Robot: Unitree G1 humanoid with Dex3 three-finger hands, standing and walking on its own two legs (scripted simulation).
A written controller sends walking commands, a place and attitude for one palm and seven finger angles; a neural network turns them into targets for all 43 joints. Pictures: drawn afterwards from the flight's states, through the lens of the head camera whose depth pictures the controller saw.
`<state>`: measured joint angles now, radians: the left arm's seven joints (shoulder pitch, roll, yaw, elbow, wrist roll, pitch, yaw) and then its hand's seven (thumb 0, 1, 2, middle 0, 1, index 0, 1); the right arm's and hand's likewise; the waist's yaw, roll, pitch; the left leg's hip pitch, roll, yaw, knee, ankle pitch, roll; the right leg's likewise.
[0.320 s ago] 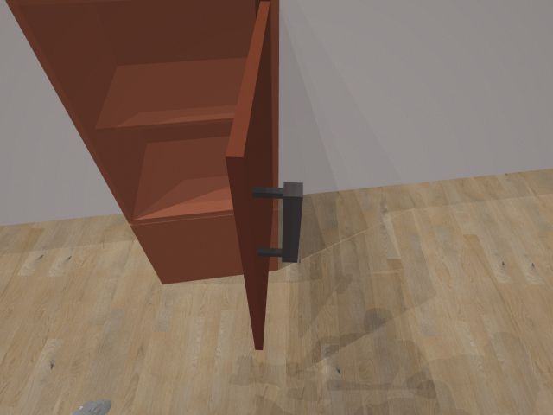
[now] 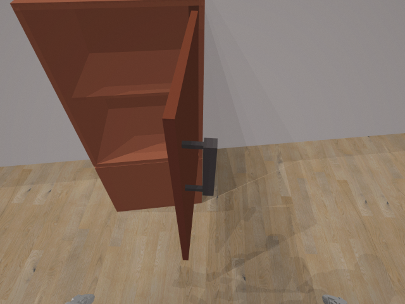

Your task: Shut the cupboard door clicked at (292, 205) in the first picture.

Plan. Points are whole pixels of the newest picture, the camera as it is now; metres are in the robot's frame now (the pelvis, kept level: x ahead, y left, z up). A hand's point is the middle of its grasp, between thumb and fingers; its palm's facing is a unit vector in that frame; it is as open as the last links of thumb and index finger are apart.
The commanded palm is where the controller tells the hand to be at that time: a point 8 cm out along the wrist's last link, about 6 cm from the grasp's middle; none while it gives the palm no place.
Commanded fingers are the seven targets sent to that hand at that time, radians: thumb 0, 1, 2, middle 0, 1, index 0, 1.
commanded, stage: stand and wait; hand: left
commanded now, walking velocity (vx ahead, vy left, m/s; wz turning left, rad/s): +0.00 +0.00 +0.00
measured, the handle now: (198, 169) +0.36 +0.04 +0.08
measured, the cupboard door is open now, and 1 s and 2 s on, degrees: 79 79 79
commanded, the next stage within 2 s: look at it before walking up in 0.68 s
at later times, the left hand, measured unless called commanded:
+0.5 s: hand out of the picture +0.05 +0.23 -0.15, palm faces -0.03 -0.94 -0.33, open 7.4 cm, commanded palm none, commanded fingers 0.00 0.90 0.90 -0.20 -0.30 -0.20 -0.30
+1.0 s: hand out of the picture +0.06 +0.24 -0.15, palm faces -0.03 -0.95 -0.32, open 7.4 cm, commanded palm none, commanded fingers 0.00 0.90 0.90 -0.20 -0.30 -0.20 -0.30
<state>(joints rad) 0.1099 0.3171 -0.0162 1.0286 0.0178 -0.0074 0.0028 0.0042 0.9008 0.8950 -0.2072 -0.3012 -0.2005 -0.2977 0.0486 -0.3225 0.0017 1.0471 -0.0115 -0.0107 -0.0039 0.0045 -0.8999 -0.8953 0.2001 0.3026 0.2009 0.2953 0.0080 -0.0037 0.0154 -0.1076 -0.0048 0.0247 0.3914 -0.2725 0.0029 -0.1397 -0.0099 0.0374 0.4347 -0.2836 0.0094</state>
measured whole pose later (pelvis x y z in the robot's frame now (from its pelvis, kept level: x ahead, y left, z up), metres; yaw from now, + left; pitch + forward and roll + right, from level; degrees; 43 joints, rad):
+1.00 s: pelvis -0.02 -0.01 +0.00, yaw +0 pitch -1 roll +0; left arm 0.12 0.33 0.00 1.10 0.02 -0.01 -0.01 0.00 0.90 0.90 -0.21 -0.30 -0.20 -0.30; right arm 0.11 -0.33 0.00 1.13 -0.01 -0.02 -0.01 0.01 -0.90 -0.90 0.20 0.30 0.20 0.30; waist 0.00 -0.01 0.03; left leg -0.11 0.01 0.02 0.34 -0.22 -0.01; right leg -0.13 0.01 0.03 0.36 -0.22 0.00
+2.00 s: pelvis -0.07 +0.01 -0.01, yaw -13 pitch +1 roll +0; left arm 0.25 0.20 0.05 0.92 0.03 0.04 0.00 0.00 0.90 0.89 -0.21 -0.30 -0.20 -0.30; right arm 0.12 -0.22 -0.06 0.94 0.00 0.04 -0.03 0.01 -0.90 -0.90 0.20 0.30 0.20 0.29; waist 0.04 -0.03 0.09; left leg -0.39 0.00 -0.01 0.86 -0.47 -0.03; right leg -0.37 0.11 0.23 0.55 -0.19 0.01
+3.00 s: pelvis -0.10 +0.06 -0.02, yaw -52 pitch +1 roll -1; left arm 0.19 0.24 0.08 0.90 0.02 0.07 -0.01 0.01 0.90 0.90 -0.21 -0.30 -0.20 -0.30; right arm 0.20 -0.19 -0.04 0.88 -0.01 0.00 -0.03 0.00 -0.90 -0.90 0.20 0.30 0.20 0.29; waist 0.00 -0.05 0.05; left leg -0.32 0.05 0.09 0.60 -0.29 -0.02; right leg -0.34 0.05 0.15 0.67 -0.36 0.02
